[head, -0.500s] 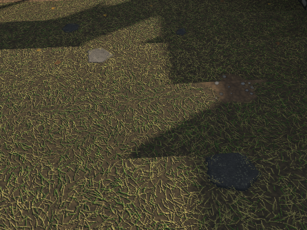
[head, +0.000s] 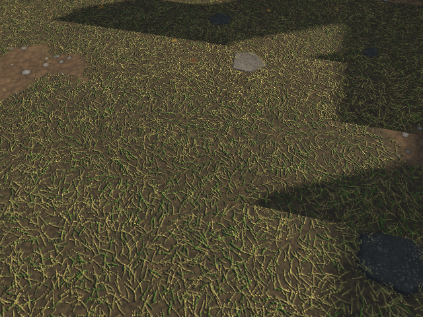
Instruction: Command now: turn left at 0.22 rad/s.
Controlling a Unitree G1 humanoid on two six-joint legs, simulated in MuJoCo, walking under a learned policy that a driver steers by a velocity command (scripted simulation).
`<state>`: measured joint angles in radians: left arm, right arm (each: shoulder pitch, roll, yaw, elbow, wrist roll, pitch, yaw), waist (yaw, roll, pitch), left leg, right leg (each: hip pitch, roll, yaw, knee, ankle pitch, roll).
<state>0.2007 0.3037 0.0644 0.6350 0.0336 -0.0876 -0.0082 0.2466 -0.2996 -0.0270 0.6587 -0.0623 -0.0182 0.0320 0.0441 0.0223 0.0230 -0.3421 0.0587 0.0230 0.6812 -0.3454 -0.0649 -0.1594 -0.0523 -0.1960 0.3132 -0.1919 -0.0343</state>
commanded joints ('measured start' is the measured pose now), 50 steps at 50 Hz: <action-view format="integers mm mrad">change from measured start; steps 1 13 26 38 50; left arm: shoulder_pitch -122 139 49 80 146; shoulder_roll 161 13 16 129 114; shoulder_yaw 46 -38 -33 24 16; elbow -76 73 -17 -96 -117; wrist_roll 1 -10 31 -7 4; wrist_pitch -2 -2 4 -30 -36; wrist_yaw -1 -60 -35 -40 -52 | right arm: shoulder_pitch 50 -199 -152 -83 -93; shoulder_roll -86 -62 -155 -133 -74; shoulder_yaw -25 -10 -84 -53 12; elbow -39 -177 -153 -96 -33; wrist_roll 30 76 16 -17 -13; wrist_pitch -28 -80 -100 -67 -29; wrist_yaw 7 55 -79 -85 -67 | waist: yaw -51 48 -46 -74 21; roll -124 -11 57 -91 -135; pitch -69 -61 -16 -60 -56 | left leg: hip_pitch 60 25 191 -208 -293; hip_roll -36 123 238 4 -11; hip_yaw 32 -104 -61 -112 -97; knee -249 -272 -448 412 135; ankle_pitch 170 463 233 -157 -31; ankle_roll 71 205 286 10 -47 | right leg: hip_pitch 66 -79 -225 42 62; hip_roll -262 -67 2 -194 -111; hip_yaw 229 182 145 523 710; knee -34 381 437 -67 -75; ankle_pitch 138 -49 -173 412 -302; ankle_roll -198 142 31 -248 -223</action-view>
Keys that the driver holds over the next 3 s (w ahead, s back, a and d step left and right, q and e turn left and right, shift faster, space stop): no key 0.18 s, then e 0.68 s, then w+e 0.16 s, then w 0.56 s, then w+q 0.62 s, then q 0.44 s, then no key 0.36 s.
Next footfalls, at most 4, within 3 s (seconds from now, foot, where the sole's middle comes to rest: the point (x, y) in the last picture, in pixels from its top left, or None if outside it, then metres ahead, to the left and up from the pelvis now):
0.06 left None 0.03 0.14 -0.79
0.30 right None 0.02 -0.09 -0.79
0.62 right None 0.02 -0.11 -0.79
1.22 left None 0.10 0.05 -0.79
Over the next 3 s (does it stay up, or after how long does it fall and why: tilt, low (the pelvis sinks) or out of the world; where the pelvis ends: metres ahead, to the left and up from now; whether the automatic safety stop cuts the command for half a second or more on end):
stays up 0.76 -0.32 -0.18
